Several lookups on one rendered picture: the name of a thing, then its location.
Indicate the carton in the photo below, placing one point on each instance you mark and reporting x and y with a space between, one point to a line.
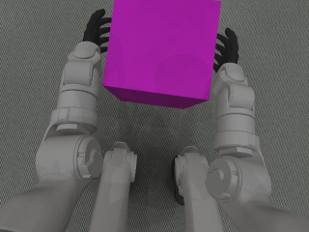
161 52

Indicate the right robot shin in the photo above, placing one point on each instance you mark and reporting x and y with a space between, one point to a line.
192 149

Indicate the robot left forearm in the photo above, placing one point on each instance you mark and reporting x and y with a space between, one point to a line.
76 112

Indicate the right robot foot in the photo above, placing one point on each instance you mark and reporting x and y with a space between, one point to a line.
178 197

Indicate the left robot upper arm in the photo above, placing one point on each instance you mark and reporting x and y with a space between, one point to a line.
65 166

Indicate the robot right hand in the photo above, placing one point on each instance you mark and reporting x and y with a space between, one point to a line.
229 53

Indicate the robot right forearm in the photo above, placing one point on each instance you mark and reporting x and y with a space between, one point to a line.
235 116

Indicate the right robot upper arm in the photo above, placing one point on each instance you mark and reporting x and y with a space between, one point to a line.
242 189

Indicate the robot left hand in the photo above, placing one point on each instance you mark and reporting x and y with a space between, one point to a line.
93 32

